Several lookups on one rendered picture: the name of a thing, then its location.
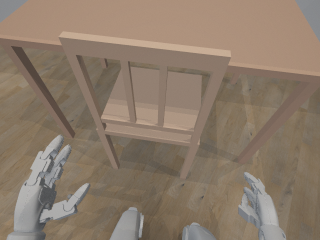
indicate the chair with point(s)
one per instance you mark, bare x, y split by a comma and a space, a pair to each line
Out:
149, 104

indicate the left robot thigh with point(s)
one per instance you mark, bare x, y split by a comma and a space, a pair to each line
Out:
129, 226

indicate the right robot forearm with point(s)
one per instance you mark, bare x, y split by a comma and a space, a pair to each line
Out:
271, 232

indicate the robot left shin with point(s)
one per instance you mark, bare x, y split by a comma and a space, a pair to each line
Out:
133, 208

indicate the left robot hand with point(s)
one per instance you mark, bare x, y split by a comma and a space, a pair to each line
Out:
30, 214

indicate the table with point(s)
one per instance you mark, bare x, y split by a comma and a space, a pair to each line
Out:
266, 38

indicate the right robot hand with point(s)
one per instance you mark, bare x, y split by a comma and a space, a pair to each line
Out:
263, 211

